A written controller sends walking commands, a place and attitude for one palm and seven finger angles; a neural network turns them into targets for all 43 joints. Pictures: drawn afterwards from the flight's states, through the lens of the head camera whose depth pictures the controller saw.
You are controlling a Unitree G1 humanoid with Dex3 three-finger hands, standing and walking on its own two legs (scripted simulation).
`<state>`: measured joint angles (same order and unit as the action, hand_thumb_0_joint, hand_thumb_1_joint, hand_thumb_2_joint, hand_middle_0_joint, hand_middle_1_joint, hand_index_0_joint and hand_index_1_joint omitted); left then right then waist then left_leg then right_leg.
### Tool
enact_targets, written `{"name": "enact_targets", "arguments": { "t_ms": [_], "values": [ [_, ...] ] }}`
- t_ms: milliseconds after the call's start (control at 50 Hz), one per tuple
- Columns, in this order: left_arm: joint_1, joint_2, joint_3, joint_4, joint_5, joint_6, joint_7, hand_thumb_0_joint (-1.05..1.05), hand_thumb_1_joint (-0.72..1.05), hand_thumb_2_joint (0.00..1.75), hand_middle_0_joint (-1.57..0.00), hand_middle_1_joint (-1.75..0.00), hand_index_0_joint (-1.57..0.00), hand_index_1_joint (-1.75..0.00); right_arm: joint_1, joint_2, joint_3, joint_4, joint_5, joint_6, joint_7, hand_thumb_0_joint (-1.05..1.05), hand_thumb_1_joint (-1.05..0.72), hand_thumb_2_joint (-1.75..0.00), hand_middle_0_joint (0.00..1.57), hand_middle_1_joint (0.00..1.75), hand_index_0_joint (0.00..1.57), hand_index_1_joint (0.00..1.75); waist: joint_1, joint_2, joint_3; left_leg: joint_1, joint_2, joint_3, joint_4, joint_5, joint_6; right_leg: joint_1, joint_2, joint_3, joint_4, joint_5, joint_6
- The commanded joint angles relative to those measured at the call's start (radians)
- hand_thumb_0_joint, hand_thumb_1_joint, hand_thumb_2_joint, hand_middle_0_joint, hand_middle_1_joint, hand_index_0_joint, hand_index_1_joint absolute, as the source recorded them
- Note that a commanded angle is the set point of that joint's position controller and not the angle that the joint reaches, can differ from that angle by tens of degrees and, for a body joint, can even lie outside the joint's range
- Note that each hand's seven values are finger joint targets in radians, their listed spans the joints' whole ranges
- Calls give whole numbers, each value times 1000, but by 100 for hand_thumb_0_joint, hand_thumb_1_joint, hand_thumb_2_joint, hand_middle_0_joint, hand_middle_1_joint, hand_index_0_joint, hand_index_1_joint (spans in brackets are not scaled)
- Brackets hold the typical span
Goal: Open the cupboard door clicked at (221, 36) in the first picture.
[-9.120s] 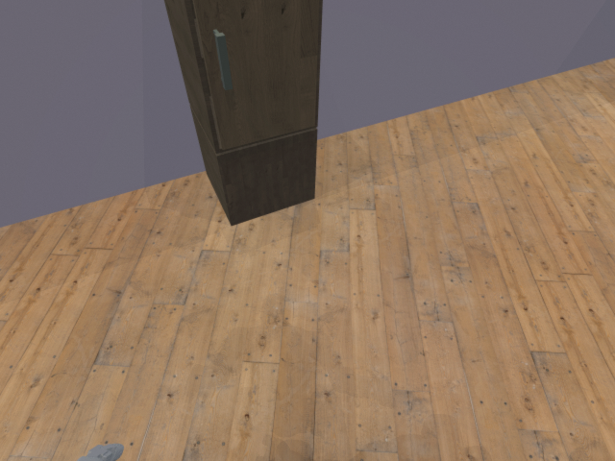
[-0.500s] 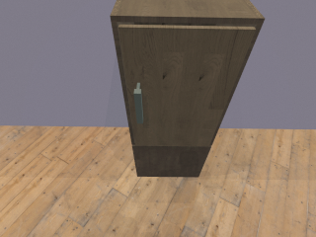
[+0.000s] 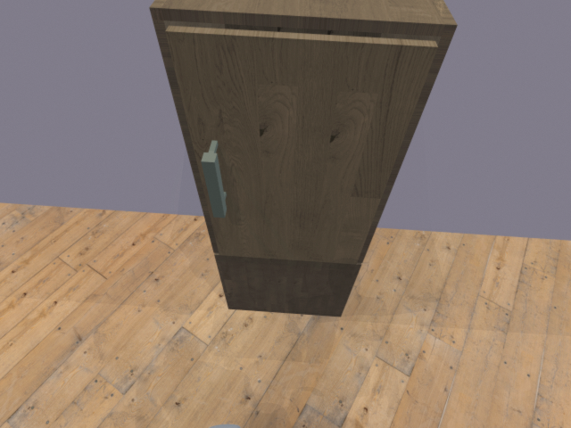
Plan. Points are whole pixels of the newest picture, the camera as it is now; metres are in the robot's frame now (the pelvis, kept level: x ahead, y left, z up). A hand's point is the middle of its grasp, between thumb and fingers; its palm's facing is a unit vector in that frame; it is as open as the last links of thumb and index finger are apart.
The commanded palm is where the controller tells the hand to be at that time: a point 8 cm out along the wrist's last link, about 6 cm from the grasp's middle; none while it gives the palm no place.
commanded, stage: come to a stop and stand still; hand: left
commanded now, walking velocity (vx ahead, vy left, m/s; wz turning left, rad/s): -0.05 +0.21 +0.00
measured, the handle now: (217, 180) +0.54 +0.17 -0.02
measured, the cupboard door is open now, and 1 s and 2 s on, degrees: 0 0 0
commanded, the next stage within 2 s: look again from close up in 1.44 s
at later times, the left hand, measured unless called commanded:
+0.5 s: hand out of the picture +0.01 +0.20 -0.17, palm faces +0.01 -0.97 -0.26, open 7.4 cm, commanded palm none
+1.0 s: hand out of the picture +0.01 +0.23 -0.17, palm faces -0.01 -0.98 -0.18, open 7.4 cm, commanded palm none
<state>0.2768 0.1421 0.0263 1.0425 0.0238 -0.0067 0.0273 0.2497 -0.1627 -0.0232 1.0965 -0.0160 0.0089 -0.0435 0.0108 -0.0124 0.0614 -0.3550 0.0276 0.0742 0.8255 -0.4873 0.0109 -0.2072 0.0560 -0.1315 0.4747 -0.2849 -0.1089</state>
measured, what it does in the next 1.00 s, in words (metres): steps on the spot: left foot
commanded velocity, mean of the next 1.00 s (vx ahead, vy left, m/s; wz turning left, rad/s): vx -0.01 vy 0.02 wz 0.00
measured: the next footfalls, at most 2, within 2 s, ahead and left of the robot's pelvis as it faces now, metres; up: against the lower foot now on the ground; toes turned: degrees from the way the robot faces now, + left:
left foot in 0.08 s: +0.03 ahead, +0.13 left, +0.00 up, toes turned +1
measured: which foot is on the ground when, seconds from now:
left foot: up 0.00-0.06, down 0.08-1.00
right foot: down 0.00-1.00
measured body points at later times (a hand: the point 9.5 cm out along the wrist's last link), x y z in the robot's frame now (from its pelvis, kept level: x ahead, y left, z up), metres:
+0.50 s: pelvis -0.01 +0.01 +0.00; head +0.00 -0.01 +0.45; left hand +0.01 +0.25 -0.15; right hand +0.04 -0.22 -0.16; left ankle -0.01 +0.13 -0.74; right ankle -0.01 -0.05 -0.74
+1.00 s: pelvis +0.00 +0.06 +0.00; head +0.01 +0.06 +0.45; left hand +0.01 +0.28 -0.16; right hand -0.02 -0.16 -0.15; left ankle -0.01 +0.13 -0.74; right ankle -0.02 -0.05 -0.74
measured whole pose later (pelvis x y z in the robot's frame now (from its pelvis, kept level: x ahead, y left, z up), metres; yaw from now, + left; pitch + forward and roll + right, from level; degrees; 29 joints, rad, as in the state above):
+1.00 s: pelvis +0.00 +0.06 +0.00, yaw -2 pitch +0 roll +0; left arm 0.28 0.16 -0.01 1.08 0.01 -0.01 0.03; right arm 0.30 -0.15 0.03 1.11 -0.01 -0.03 -0.02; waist 0.01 -0.01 0.03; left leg -0.19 -0.05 0.07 0.44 -0.25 0.07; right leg -0.20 -0.02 -0.07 0.46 -0.26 -0.01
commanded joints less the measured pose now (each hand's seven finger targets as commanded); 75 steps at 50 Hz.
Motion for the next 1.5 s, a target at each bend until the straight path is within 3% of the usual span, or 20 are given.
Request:
{"name": "enact_targets", "arguments": {
  "t_ms": [0, 20, 60, 80, 100, 180, 260, 280, 300, 320, 340, 360, 380, 440, 480, 520, 620, 820, 1160, 1480],
  "values": [
    [71, 111, 6, -2, -9, -33, 12, 0, 90, 90, -20, -30, -20, -30, 71, 14, 16, -22, 12, -22, 5, 0, -90, -90, 20, 30, 20, 30, -17, -10, -74, 122, 1, -34, -308, 186, -16, 82, -276, 253, -120, 596, -58],
    [64, 115, 6, 1, -13, -33, 13, 0, 90, 90, -20, -30, -20, -30, 88, -1, 13, -20, 14, -23, 2, 0, -90, -90, 20, 30, 20, 30, -24, -16, -86, 171, 7, -45, -397, 275, -11, 85, -268, 247, -93, 607, -15],
    [76, 97, 6, -4, -15, -25, 17, 0, 90, 90, -20, -30, -20, -30, 72, -48, 2, -27, 13, -26, -7, 0, -90, -90, 20, 30, 20, 30, -7, 29, -81, 220, 90, -86, -388, 541, 20, 57, -217, 217, -82, 540, 78],
    [80, 95, 6, -4, -14, -18, 22, 0, 90, 90, -20, -30, -20, -30, 50, -60, 2, -34, 10, -19, -11, 0, -90, -90, 20, 30, 20, 30, 0, 52, -48, 192, 101, -86, -363, 552, 26, 42, -217, 221, -95, 500, 97],
    [72, 106, 5, 1, -14, -13, 22, 0, 90, 90, -20, -30, -20, -30, 33, -53, 5, -38, 11, -17, -11, 0, -90, -90, 20, 30, 20, 30, 1, 87, -41, 180, 97, -95, -374, 533, 26, 52, -223, 224, -95, 469, 96],
    [75, 113, 1, 8, -11, -11, 23, 0, 90, 90, -20, -30, -20, -30, 23, -57, 7, -55, 9, -10, -9, 0, -90, -90, 20, 30, 20, 30, 2, 31, -50, 171, 83, -93, -400, 447, 13, 77, -238, 237, -111, 441, 86],
    [64, 97, -11, 10, -9, -10, 20, 0, 90, 90, -20, -30, -20, -30, 26, -50, 10, -52, 7, -7, -3, 0, -90, -90, 20, 30, 20, 30, -1, -35, 0, 166, 73, -97, -449, 346, 12, 31, -225, 236, -169, 259, 84],
    [156, 115, 3, 25, -2, -38, 64, 0, 90, 90, -20, -30, -20, -30, -19, -111, -9, -114, 15, -26, 5, 0, -90, -90, 20, 30, 20, 30, 2, -28, 8, 131, 28, 2, -238, 229, -19, 35, -261, 312, -153, 914, 212],
    [120, 184, 20, -36, 2, -47, 60, 0, 90, 90, -20, -30, -20, -30, 65, -59, -11, -135, 14, -7, 10, 0, -90, -90, 20, 30, 20, 30, -36, -105, -87, 17, -16, -53, -152, 85, 1, 179, -307, 326, -117, 972, 218],
    [110, 162, 20, -51, 5, -48, 57, 0, 90, 90, -20, -30, -20, -30, 59, -70, -14, -147, 16, -9, 12, 0, -90, -90, 20, 30, 20, 30, -29, -60, -119, 0, 9, -75, -116, 80, 9, 192, -317, 287, -81, 949, 146],
    [121, 157, 11, -65, 5, -53, 50, 0, 90, 90, -20, -30, -20, -30, 32, -44, -7, -164, 19, -13, 17, 0, -90, -90, 20, 30, 20, 30, -15, -20, -159, -1, 8, -89, -105, 107, 10, 212, -322, 290, -57, 862, 36],
    [100, 151, 12, -81, 2, -54, 44, 0, 90, 90, -20, -30, -20, -30, 16, -35, -5, -172, 15, -13, 23, 0, -90, -90, 20, 30, 20, 30, -11, 44, -148, 17, 12, -76, -120, 119, 8, 180, -325, 272, -60, 746, -33],
    [87, 160, 10, -93, 3, -50, 39, 0, 90, 90, -20, -30, -20, -30, 11, -30, -4, -183, 12, -9, 26, 0, -90, -90, 20, 30, 20, 30, -13, 30, -122, 37, 3, -67, -153, 115, 3, 121, -313, 275, -84, 594, -62],
    [24, 164, 3, -108, 0, -35, 30, 0, 90, 90, -20, -30, -20, -30, 63, -60, -7, -168, 3, -5, 28, 0, -90, -90, 20, 30, 20, 30, -40, -75, -13, 148, 6, -59, -271, 168, 5, -96, -261, 265, -162, 114, -27],
    [-1, 158, 7, -117, -4, -29, 24, 0, 90, 90, -20, -30, -20, -30, 93, -82, -7, -155, -4, -16, 31, 0, -90, -90, 20, 30, 20, 30, -37, -33, 33, 157, 32, -97, -347, 226, 23, -158, -204, 235, -156, -78, 15],
    [-13, 163, 9, -114, -7, -18, 20, 0, 90, 90, -20, -30, -20, -30, 86, -90, 0, -146, -7, -22, 31, 0, -90, -90, 20, 30, 20, 30, -24, 26, 48, 86, 52, -132, -406, 208, 30, -122, -174, 215, -145, -154, 33],
    [24, 143, -5, -86, -13, -13, 11, 0, 90, 90, -20, -30, -20, -30, 72, -108, 19, -124, -8, -38, 24, 0, -90, -90, 20, 30, 20, 30, 10, 18, 9, 21, 73, -180, -500, 199, 48, 13, -149, 182, -90, -54, 50],
    [28, 134, -17, -41, -14, -11, 8, 0, 90, 90, -20, -30, -20, -30, 91, -106, 27, -59, -1, -48, 18, 0, -90, -90, 20, 30, 20, 30, 8, 34, -9, 44, 78, -189, -527, 227, 52, 44, -153, 165, -67, 30, 55],
    [45, 117, -22, 45, -8, -12, 13, 0, 90, 90, -20, -30, -20, -30, 66, -109, 21, -7, 7, -58, -1, 0, -90, -90, 20, 30, 20, 30, -6, 24, -30, 201, 87, -153, -479, 569, 55, 38, -163, 151, -52, 191, 75],
    [18, 135, -15, 39, -9, -3, 12, 0, 90, 90, -20, -30, -20, -30, 34, -131, 18, -5, 5, -58, -4, 0, -90, -90, 20, 30, 20, 30, 1, 19, -25, 214, 89, -164, -496, 605, 51, 51, -165, 149, -52, 180, 79]
  ]
}}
